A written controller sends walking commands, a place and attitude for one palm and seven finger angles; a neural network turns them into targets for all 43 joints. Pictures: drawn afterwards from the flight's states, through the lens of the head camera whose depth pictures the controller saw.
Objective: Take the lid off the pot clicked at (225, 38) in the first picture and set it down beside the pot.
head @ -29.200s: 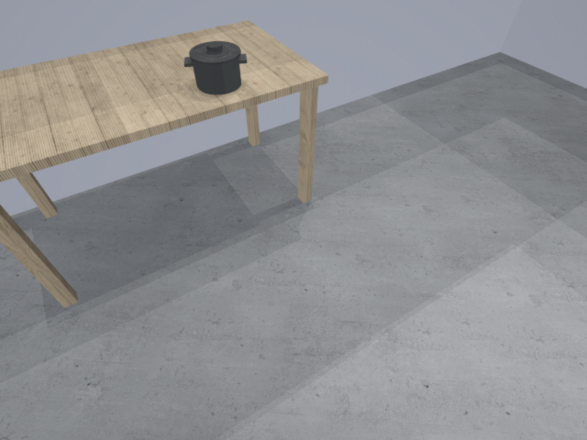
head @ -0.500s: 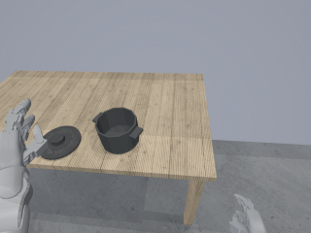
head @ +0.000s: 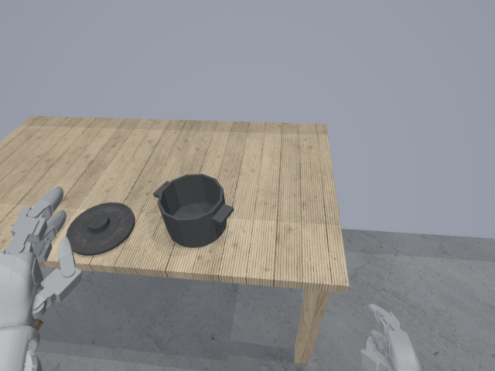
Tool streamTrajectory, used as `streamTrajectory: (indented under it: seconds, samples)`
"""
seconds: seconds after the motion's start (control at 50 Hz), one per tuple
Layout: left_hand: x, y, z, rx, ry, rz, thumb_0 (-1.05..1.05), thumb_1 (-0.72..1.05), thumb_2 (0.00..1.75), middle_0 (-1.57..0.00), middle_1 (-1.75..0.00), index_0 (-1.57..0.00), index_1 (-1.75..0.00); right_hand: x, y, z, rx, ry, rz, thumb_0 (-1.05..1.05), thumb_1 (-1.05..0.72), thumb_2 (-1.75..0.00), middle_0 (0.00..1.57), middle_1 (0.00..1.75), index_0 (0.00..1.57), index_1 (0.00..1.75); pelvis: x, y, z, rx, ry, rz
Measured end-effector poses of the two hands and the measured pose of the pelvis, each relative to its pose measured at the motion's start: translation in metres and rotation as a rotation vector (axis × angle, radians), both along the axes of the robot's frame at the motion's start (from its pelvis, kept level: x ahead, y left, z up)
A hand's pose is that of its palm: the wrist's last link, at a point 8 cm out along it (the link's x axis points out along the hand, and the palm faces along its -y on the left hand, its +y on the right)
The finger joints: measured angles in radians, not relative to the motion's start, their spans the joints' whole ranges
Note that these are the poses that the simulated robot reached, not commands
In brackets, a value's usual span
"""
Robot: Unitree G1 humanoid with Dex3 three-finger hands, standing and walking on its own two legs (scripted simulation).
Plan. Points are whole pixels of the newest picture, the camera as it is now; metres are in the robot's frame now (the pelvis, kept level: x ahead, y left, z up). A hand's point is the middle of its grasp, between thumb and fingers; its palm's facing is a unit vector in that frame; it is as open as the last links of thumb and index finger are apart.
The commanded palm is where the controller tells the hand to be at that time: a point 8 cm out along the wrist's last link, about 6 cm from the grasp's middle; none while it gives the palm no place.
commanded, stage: draw the hand back to the body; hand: left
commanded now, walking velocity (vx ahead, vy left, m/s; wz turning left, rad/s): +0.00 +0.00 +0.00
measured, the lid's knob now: (98, 222) +0.46 +0.45 -0.10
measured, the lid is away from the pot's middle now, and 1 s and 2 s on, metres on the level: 0.25 0.25 0.25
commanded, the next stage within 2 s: step back with the hand held close in 0.14 s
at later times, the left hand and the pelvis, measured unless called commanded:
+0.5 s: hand (55, 278) +0.18 +0.27 +0.15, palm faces +0.31 -0.86 -0.42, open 7.4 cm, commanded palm +0.12 +0.31 +0.17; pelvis -0.01 +0.03 +0.00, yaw -1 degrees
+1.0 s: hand (20, 324) +0.12 +0.27 +0.15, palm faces +0.33 -0.85 -0.41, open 7.4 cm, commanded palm +0.06 +0.32 +0.17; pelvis -0.07 +0.04 -0.02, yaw +0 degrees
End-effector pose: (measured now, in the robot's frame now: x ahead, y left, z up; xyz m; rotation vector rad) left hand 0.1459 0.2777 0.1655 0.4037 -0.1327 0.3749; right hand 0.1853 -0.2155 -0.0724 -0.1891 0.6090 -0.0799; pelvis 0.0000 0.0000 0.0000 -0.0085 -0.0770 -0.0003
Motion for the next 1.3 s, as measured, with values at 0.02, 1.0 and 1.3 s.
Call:
streamTrajectory:
  seconds: [0.02,1.0,1.3]
  samples:
    - [-0.003,0.000,0.000,0.002,0.002,-0.002,0.01,0.89,0.89,-0.21,-0.31,-0.21,-0.30,0.001,0.002,0.001,0.000,-0.003,0.003,0.02,-0.91,-0.90,0.20,0.30,0.20,0.30,0.000,0.001,0.000,0.000,0.000,0.001]
    - [-0.061,0.035,-0.002,0.100,-0.088,-0.099,0.01,0.89,0.89,-0.21,-0.31,-0.21,-0.30,-0.093,0.029,-0.013,-0.061,0.084,-0.043,0.01,-0.90,-0.90,0.20,0.30,0.20,0.30,-0.067,0.040,-0.020,-0.028,0.102,0.008]
    - [-0.074,0.020,0.003,0.148,-0.124,-0.138,0.01,0.89,0.89,-0.21,-0.31,-0.21,-0.30,-0.110,0.013,-0.011,-0.054,0.044,-0.060,0.01,-0.90,-0.90,0.20,0.30,0.20,0.30,-0.086,0.026,-0.023,-0.021,0.101,-0.002]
